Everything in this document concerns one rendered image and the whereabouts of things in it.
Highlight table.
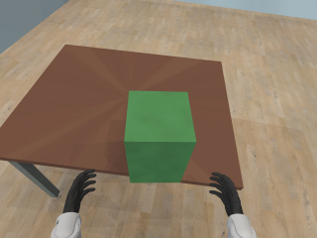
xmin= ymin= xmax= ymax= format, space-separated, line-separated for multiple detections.
xmin=0 ymin=44 xmax=244 ymax=198

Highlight right robot forearm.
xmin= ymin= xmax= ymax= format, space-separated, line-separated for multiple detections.
xmin=226 ymin=213 xmax=258 ymax=238

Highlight left robot forearm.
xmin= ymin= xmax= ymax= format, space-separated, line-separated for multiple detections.
xmin=51 ymin=212 xmax=82 ymax=238

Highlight robot left hand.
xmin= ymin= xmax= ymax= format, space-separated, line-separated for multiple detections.
xmin=62 ymin=169 xmax=97 ymax=213

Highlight carton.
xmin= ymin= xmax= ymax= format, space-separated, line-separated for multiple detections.
xmin=124 ymin=90 xmax=196 ymax=183

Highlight robot right hand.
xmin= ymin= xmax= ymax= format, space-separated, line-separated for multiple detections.
xmin=209 ymin=172 xmax=244 ymax=217

